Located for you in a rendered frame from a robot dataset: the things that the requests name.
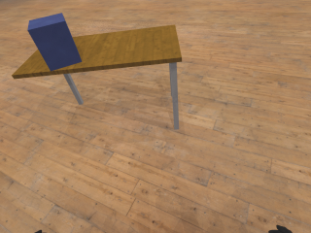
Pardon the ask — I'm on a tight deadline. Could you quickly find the table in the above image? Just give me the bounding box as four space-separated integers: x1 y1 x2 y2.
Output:
12 24 182 130

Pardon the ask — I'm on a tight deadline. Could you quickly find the carton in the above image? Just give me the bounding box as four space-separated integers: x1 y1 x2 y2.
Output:
27 13 82 71

